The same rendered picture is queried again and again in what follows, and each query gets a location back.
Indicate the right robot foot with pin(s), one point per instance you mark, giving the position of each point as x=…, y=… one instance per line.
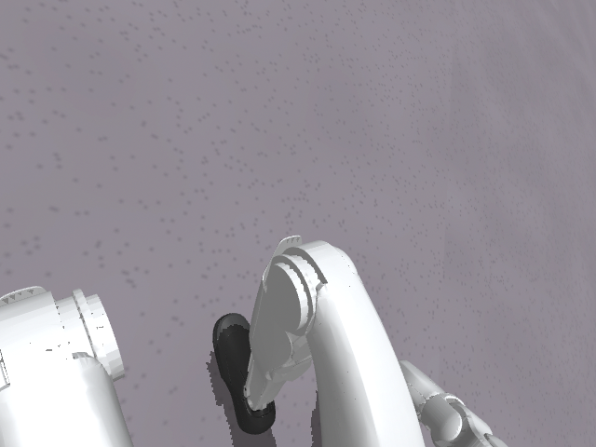
x=232, y=351

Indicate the right robot hand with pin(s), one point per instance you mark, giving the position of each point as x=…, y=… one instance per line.
x=421, y=387

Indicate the right robot arm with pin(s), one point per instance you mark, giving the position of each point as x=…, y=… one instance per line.
x=452, y=424

